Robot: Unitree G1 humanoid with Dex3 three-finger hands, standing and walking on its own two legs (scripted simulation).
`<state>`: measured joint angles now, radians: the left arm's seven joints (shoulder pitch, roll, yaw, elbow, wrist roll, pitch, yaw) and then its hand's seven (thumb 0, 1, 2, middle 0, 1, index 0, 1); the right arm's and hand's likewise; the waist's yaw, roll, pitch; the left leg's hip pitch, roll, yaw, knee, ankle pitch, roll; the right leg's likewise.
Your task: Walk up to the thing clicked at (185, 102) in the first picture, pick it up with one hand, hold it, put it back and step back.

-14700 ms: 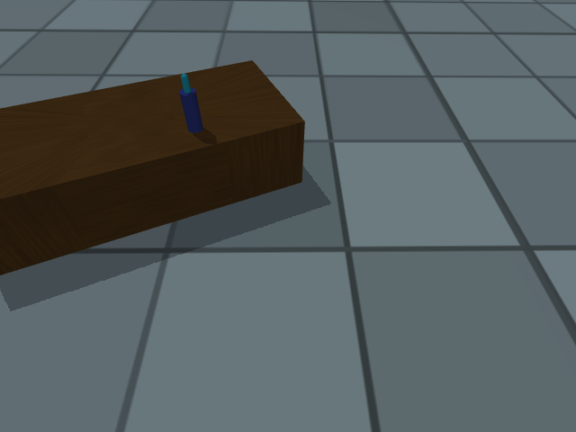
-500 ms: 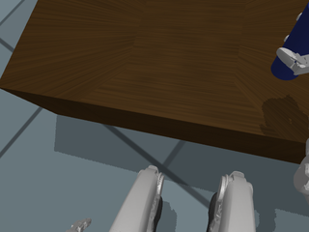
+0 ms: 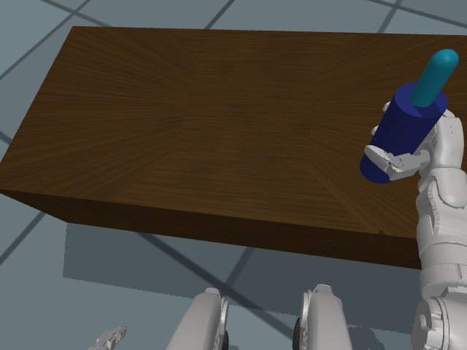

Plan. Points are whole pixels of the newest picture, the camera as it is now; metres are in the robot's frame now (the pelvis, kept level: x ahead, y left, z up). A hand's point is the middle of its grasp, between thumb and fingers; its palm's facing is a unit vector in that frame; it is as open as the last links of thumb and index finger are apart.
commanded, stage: lift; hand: right
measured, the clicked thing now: (405, 124) +0.47 -0.21 +0.06
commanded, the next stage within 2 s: hold in 1.16 s
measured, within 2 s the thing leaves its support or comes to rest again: neither
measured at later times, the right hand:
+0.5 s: hand (425, 162) +0.38 -0.20 +0.10, palm faces +0.07 +1.00 +0.00, open 9.3 cm
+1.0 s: hand (429, 167) +0.36 -0.18 +0.14, palm faces +0.05 +1.00 +0.01, open 9.3 cm
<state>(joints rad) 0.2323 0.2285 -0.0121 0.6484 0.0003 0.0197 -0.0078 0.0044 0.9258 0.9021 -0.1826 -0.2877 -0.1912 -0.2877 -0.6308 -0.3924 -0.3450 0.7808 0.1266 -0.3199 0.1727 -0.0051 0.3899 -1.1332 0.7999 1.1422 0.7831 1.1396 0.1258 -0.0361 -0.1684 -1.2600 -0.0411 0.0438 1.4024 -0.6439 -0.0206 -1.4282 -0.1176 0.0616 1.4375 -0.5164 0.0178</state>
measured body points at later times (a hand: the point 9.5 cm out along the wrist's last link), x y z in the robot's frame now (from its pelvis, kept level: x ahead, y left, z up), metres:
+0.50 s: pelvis +0.01 +0.00 +0.07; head +0.11 -0.02 +0.51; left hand +0.15 +0.25 -0.04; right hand +0.37 -0.25 +0.11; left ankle +0.01 +0.14 -0.58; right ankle +0.06 -0.13 -0.58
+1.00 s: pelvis +0.03 +0.00 +0.10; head +0.09 -0.01 +0.55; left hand +0.16 +0.25 -0.01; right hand +0.35 -0.23 +0.14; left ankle +0.01 +0.14 -0.58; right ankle +0.06 -0.13 -0.58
